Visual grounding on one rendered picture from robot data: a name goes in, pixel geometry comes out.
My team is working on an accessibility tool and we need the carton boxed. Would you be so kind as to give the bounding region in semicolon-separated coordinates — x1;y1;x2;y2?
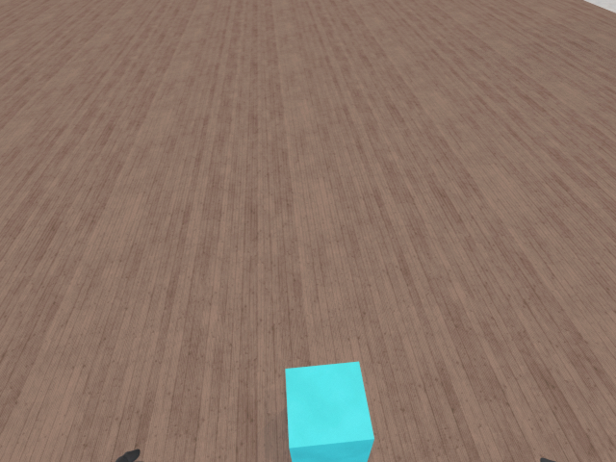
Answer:
285;362;374;462

